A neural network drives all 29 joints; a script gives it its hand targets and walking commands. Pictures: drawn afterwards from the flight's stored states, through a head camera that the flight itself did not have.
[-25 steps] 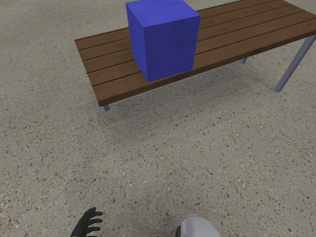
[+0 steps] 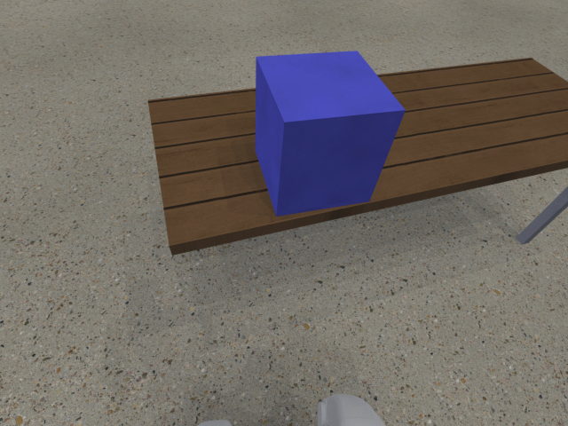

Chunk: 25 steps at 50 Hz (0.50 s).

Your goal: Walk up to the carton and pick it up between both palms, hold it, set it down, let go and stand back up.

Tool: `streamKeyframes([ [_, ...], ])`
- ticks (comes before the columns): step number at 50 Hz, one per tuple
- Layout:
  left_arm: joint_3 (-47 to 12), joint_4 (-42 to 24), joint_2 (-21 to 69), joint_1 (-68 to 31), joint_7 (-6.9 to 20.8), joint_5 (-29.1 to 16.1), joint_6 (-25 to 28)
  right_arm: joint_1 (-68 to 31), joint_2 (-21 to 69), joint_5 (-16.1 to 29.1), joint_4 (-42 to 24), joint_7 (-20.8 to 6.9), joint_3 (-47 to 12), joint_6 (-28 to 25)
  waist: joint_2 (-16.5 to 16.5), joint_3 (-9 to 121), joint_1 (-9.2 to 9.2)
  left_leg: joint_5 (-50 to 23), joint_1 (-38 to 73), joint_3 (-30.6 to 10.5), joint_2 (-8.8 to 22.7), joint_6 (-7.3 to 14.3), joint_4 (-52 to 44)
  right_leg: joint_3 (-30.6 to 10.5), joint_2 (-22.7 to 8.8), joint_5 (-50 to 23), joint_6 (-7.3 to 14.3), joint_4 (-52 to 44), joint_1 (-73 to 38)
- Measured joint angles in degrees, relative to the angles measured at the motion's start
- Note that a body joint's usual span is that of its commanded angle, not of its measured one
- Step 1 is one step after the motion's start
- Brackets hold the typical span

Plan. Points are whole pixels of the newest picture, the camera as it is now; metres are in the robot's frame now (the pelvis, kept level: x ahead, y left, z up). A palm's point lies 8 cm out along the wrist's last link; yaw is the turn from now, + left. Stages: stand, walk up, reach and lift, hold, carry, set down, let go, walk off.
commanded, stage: walk up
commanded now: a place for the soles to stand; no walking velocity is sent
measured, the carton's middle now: (316, 134) +0.71 -0.06 -0.02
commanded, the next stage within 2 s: none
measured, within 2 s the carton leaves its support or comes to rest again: neither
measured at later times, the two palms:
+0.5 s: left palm (233, 368) +0.22 +0.09 -0.12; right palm (510, 351) +0.26 -0.38 -0.11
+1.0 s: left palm (241, 356) +0.24 +0.08 -0.12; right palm (496, 318) +0.32 -0.38 -0.11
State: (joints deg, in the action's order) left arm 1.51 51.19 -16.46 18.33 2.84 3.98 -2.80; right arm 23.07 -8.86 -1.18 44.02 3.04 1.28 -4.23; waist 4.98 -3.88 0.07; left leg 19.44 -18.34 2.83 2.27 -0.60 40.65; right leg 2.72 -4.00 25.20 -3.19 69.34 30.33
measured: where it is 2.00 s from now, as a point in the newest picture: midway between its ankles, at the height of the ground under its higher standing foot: (344, 417)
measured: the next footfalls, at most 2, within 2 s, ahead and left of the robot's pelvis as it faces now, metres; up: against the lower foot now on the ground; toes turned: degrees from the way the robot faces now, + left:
right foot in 0.24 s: +0.26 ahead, -0.23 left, +0.00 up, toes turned -6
left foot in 0.56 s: +0.26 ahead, -0.08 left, +0.00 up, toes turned +18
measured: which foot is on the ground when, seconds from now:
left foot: down 0.00-0.22, up 0.24-0.54, down 0.56-1.00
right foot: up 0.00-0.22, down 0.24-1.00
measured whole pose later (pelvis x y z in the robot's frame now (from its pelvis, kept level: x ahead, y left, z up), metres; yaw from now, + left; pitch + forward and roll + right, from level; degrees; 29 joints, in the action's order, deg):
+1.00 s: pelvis +0.21 -0.16 +0.02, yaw +5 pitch -2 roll -1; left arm -2.0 57.2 -12.4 12.3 -0.5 -0.4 -1.3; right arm 10.2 -11.2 -0.1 55.4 1.3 -2.3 -0.4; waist -0.6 -2.2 -0.6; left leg 13.6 -16.3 0.7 1.5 -0.1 31.7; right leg 12.9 0.1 16.8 4.2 28.8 10.6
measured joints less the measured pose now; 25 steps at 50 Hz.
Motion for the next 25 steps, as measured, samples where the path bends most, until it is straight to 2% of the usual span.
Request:
streamKeyframes([
  [5,0.04,-2.07,0.8,-3.42,0.68,-0.24,0.83,2.94,-0.55,-0.7,2.36,-0.74,-0.06,-1.04,-1.02,-0.52,0.89,0.78,5.64,-1.03,2.36,-1.87,-5.23,-1.57,-3.61,-7.34,-0.91,-10.03,4.7],
  [7,-0.15,-2.74,1.44,-4.95,1.06,-0.45,1.18,3.53,-1.29,-1.1,2.72,-1.05,0.11,-0.83,-1.77,-0.71,1.35,2.0,7.34,-1.39,3.49,-2.77,-5.58,-1.4,-4.37,-11.05,-0.43,-16.42,4.0],
  [10,-0.24,-3.69,2.28,-6.49,1.5,-0.74,1.87,4.11,-2.69,-1.77,2.84,-1.35,0.4,0.17,-2.87,-0.38,1.88,5.67,9.13,-1.93,5.44,-3.74,-3.42,0.09,-3.8,-14.52,0.95,-25.17,-0.3],
  [11,-0.14,-4.12,2.36,-6.64,1.49,-0.81,2.28,4.47,-3.08,-1.97,2.71,-1.39,0.46,0.65,-2.98,0.0,1.9,7.51,9.22,-2.26,6.02,-3.47,-1.59,0.71,-3.24,-14.85,1.58,-28.31,-2.72],
  [13,0.35,-4.45,3.53,-7.58,0.89,-1.09,3.03,3.62,-4.33,-2.08,2.91,-1.47,0.84,2.03,-4.84,-0.57,1.22,10.59,7.06,-4.7,7.32,-0.77,7.05,2.0,-1.32,-12.1,2.82,-25.62,-3.24],
  [15,-0.07,-4.72,4.8,-7.84,-0.08,-2.59,2.53,1.81,-5.08,-1.08,2.93,-1.24,1.18,3.71,-5.42,-0.66,0.56,14.57,2.37,-7.5,3.97,0.86,19.15,2.47,-0.84,-8.95,3.63,-22.63,-3.25],
  [18,-0.93,-4.88,6.15,-6.9,-1.32,-3.29,1.59,-0.58,-5.39,-0.44,1.84,-1.14,1.3,3.96,-5.89,-0.62,-0.18,13.38,-3.95,-5.63,0.35,1.9,27.91,3.81,-0.38,-8.91,4.31,-25.88,-6.96],
  [21,-1.39,-3.97,6.48,-5.12,-1.84,-2.84,2.02,-2.38,-4.77,-0.74,0.42,-1.31,1.05,3.03,-5.59,-0.25,-0.82,10.94,-7.02,-1.68,-0.81,1.84,22.4,5.35,0.2,-10.35,5.28,-30.73,-10.73],
  [25,-2.11,-1.62,6.12,-3.25,-2.58,-2.53,2.25,-4.46,-3.06,-0.54,-0.58,-1.52,0.41,2.35,-4.81,0.25,-1.19,3.1,-5.94,1.17,-1.48,2.05,7.7,6.7,1.22,-8.57,5.81,-32.73,-13.16],
])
